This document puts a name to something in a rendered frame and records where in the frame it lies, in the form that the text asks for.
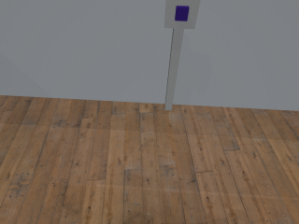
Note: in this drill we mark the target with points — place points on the panel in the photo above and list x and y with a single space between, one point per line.
177 37

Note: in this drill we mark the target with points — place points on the button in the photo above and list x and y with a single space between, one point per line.
182 13

